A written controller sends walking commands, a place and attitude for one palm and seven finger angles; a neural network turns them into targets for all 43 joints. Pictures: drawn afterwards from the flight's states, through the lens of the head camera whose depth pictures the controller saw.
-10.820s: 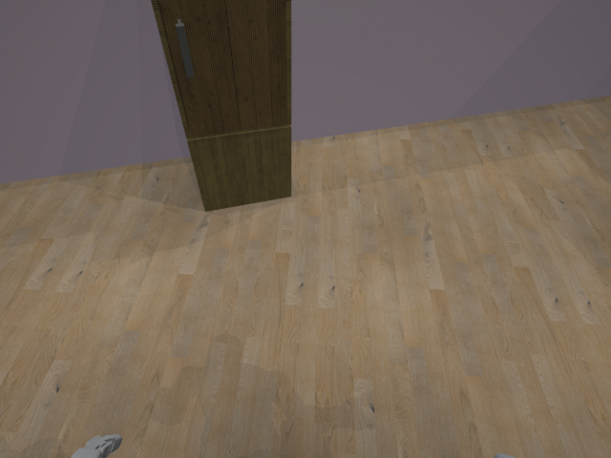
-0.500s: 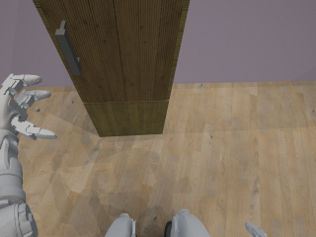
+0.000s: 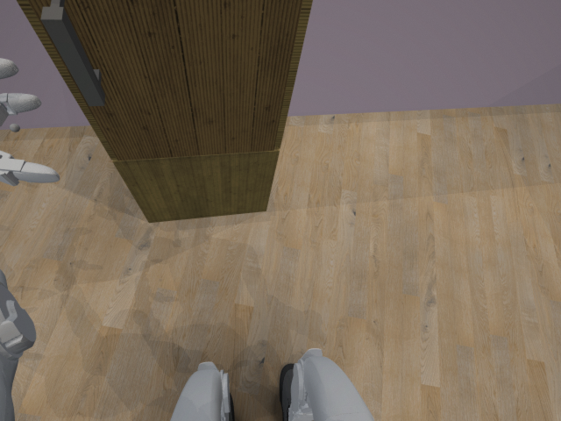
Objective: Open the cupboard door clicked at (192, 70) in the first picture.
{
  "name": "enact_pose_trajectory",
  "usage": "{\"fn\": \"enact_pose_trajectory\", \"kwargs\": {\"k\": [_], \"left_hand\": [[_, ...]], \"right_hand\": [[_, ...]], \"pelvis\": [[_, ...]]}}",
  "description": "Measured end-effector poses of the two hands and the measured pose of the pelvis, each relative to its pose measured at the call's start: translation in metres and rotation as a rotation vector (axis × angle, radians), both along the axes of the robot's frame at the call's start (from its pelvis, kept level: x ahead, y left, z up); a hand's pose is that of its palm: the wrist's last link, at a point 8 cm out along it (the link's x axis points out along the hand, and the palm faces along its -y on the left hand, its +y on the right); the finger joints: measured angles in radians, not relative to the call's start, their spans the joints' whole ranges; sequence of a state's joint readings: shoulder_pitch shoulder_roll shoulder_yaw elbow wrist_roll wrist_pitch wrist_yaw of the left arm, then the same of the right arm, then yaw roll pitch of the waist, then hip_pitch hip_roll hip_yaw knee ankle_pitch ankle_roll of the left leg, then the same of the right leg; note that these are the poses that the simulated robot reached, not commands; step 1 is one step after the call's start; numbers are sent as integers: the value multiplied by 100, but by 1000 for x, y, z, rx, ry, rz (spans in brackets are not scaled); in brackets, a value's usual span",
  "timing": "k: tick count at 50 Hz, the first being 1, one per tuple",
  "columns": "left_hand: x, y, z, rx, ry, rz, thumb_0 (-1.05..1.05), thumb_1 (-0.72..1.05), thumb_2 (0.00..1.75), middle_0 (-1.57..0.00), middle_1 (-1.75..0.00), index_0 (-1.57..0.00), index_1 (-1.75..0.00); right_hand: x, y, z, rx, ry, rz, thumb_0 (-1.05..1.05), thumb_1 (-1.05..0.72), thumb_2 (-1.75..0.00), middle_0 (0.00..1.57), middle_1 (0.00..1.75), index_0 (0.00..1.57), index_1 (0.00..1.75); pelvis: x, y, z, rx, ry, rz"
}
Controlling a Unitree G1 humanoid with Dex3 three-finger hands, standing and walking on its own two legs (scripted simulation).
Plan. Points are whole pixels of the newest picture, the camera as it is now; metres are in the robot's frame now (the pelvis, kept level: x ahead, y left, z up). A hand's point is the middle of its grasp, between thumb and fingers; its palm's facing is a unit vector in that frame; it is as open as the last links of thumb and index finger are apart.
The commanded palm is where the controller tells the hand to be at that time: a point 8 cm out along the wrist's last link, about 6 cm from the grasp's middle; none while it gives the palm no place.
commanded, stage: move the hooked fingers beside the handle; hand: left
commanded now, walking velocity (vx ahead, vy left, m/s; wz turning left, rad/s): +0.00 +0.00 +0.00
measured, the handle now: (79, 51) +0.62 +0.27 +0.06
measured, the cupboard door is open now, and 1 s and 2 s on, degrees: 0 0 0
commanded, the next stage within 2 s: slide the fingers in behind the handle in 1.22 s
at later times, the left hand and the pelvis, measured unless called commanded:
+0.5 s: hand (26, 76) +0.55 +0.31 +0.07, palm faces +0.12 -0.99 -0.02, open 14.0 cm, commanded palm +0.54 +0.34 +0.06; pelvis +0.00 +0.00 -0.01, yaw -1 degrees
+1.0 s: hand (20, 84) +0.54 +0.32 +0.06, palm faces +0.10 -1.00 -0.01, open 14.0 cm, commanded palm +0.53 +0.34 +0.06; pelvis +0.02 +0.01 +0.00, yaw -1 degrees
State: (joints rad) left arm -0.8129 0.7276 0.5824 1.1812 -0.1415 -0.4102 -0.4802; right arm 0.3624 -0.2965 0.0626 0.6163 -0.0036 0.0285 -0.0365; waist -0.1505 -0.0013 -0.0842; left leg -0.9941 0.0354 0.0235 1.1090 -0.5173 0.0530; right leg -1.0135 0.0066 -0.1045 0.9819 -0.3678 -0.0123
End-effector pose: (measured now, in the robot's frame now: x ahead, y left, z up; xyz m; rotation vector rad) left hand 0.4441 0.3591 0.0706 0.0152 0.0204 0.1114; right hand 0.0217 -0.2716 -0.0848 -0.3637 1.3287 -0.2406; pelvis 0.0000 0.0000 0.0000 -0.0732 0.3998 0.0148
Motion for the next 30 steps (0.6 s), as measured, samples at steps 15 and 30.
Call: {"fn": "enact_pose_trajectory", "kwargs": {"k": [15, 30], "left_hand": [[50, 0, 3, -9, -1, 8, -1, -50, 30, -30, -120, -30, -120], [86, 9, -6, 22, 38, 1, -1, -50, 30, -30, -120, -30, -120]], "right_hand": [[-30, 8, 1, -15, 113, -51, 1, -90, -90, 20, 30, 21, 30], [-50, 16, 1, -11, 215, -100, 1, -90, -90, 20, 30, 21, 30]], "pelvis": [[1, 4, -6, -19, 55, -1], [6, 5, -15, -36, 124, -13]]}}
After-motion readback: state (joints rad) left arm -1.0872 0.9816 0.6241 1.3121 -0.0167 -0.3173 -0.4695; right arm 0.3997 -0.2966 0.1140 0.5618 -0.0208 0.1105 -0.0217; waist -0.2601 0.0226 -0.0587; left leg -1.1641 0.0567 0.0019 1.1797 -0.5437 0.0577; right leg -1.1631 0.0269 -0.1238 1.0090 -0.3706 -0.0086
